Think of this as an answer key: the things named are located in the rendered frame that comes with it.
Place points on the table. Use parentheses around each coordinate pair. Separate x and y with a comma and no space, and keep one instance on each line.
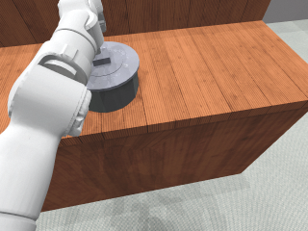
(217,87)

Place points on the left robot forearm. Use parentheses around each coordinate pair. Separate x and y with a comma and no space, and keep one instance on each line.
(72,48)

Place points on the pot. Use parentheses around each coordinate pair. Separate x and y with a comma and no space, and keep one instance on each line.
(107,101)

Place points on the knob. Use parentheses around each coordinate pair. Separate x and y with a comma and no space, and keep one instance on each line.
(102,58)

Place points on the left robot upper arm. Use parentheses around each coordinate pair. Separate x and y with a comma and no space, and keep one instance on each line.
(49,106)

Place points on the lid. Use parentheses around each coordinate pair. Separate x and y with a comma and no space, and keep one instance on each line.
(123,67)

